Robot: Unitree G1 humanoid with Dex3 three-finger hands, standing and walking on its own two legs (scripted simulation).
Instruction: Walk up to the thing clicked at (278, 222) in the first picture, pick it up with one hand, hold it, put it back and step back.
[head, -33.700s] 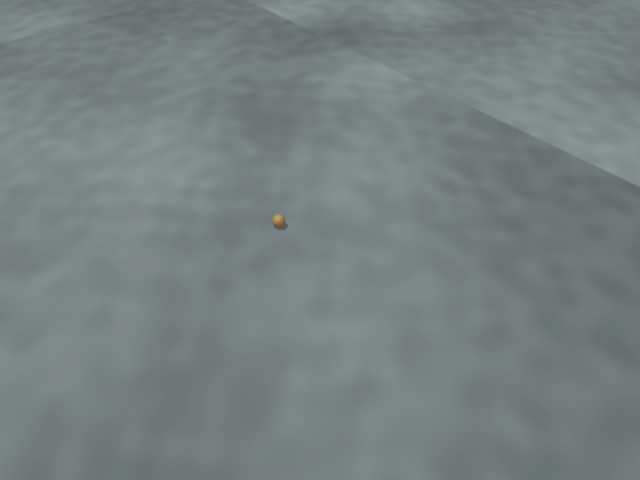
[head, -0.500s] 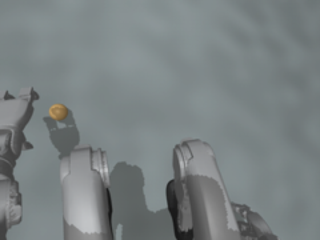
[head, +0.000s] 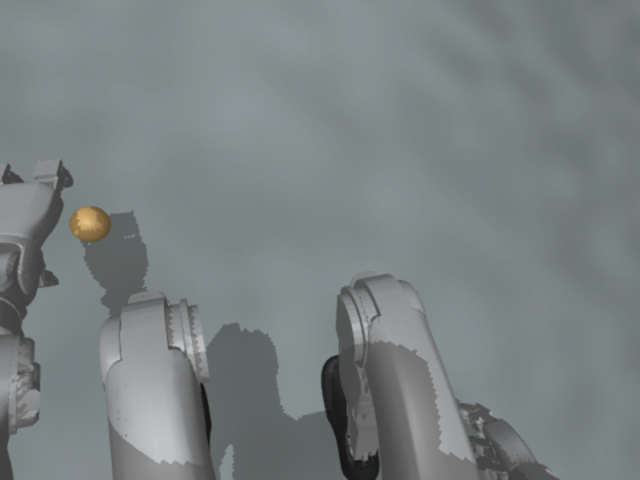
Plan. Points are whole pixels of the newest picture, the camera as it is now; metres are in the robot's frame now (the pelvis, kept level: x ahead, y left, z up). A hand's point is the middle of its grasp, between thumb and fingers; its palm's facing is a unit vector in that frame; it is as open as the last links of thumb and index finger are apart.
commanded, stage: approach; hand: left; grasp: from above
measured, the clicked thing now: (90, 224) +0.45 +0.30 -0.29
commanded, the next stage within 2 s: close in in 0.30 s
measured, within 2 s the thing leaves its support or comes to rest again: neither
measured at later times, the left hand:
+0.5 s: hand (56, 207) +0.44 +0.31 -0.17, palm faces -0.50 -0.12 -0.86, open 14.0 cm
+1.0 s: hand (81, 219) +0.44 +0.30 -0.23, palm faces -0.42 -0.09 -0.90, open 14.0 cm
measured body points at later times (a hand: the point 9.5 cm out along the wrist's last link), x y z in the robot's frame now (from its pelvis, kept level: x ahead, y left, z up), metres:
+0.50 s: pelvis +0.00 +0.00 +0.01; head +0.25 +0.06 +0.38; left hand +0.47 +0.31 -0.12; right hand +0.04 -0.26 -0.10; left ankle +0.08 +0.14 -0.28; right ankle +0.09 -0.12 -0.28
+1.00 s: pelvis +0.00 +0.01 -0.01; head +0.25 +0.11 +0.35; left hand +0.46 +0.30 -0.18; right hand +0.07 -0.26 -0.09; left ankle +0.08 +0.14 -0.28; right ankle +0.09 -0.12 -0.28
